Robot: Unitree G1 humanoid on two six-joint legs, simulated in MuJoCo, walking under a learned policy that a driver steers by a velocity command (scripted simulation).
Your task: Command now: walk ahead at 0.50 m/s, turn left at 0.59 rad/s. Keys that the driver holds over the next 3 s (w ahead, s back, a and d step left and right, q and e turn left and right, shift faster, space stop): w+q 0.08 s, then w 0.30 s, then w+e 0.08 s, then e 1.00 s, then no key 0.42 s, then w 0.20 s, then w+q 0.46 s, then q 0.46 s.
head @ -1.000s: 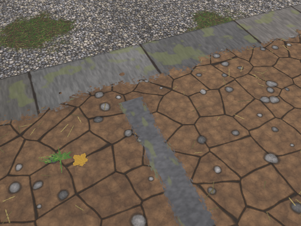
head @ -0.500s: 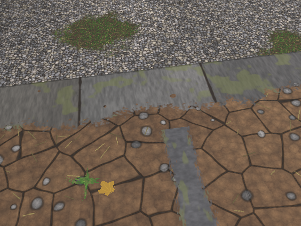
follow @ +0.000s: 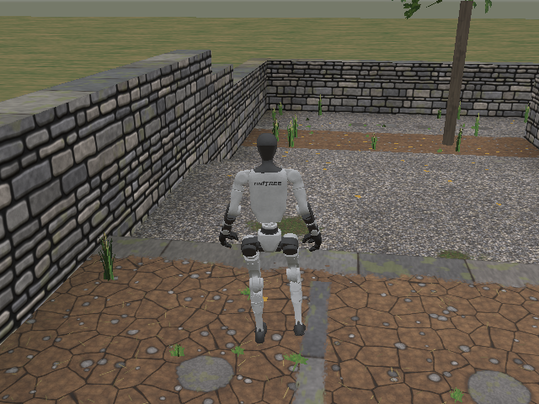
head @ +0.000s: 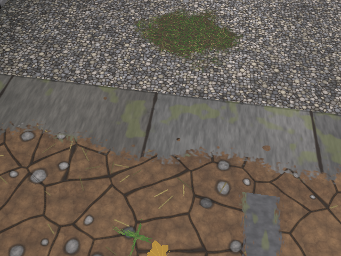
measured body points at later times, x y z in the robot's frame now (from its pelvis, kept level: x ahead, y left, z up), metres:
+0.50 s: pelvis +0.29 -0.04 +0.00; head +0.31 -0.05 +0.45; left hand +0.38 +0.24 -0.11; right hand +0.41 -0.30 -0.12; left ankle +0.19 +0.08 -0.65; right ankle +0.35 -0.13 -0.74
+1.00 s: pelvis +0.43 +0.00 +0.00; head +0.46 +0.02 +0.45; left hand +0.58 +0.28 -0.12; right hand +0.57 -0.28 -0.08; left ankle +0.51 +0.11 -0.74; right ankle +0.38 -0.13 -0.65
